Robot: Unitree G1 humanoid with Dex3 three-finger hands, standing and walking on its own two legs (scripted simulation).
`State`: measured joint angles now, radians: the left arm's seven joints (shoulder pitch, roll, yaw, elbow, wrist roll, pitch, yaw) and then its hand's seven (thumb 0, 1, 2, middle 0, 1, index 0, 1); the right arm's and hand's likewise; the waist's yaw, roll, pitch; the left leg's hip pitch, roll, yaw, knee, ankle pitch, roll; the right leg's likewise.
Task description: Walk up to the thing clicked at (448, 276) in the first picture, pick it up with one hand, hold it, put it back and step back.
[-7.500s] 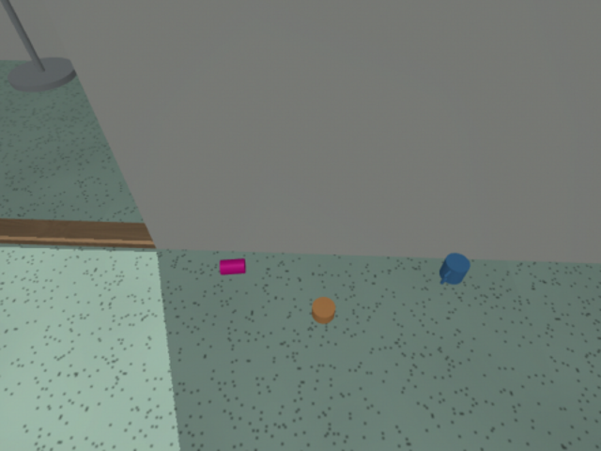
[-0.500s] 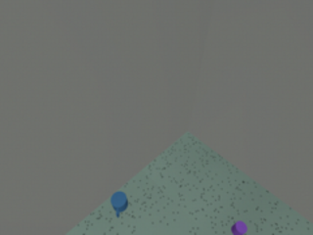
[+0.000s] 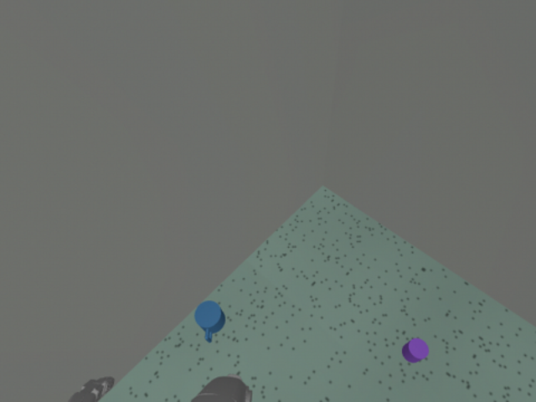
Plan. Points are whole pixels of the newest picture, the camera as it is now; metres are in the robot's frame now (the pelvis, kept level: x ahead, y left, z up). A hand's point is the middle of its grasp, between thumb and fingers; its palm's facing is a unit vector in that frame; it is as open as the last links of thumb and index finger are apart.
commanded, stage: walk up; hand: left
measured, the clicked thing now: (209, 322) +0.40 +0.28 -0.73
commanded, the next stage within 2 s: none
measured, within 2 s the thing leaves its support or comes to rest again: neither
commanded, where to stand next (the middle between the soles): +0.05 +0.02 m, yaw +2 degrees
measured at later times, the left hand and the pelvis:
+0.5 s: hand out of the picture -0.01 +0.31 -0.15, palm faces +0.02 -0.91 -0.41, open 7.4 cm; pelvis -0.04 +0.03 -0.01, yaw +1 degrees
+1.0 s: hand out of the picture +0.03 +0.34 -0.18, palm faces -0.05 -0.94 -0.34, open 7.4 cm; pelvis -0.04 +0.05 -0.01, yaw -2 degrees
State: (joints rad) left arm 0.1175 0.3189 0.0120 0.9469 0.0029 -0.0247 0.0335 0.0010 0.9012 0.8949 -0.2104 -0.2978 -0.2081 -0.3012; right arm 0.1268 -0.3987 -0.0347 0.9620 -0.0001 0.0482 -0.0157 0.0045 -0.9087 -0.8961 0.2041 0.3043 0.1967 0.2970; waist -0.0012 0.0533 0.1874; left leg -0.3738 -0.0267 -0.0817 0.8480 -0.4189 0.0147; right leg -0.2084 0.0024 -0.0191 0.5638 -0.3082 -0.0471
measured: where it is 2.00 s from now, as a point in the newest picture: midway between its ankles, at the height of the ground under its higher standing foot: outside the picture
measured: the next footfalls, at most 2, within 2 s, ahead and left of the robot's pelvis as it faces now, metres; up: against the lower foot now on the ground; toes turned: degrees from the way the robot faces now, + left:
left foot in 0.14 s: +0.05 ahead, +0.15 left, +0.00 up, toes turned +1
left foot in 0.70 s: +0.08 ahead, +0.20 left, +0.00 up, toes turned +3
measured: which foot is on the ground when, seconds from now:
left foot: up 0.00-0.12, down 0.14-0.44, up 0.46-0.68, down 0.70-1.00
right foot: down 0.00-0.72, up 0.74-1.00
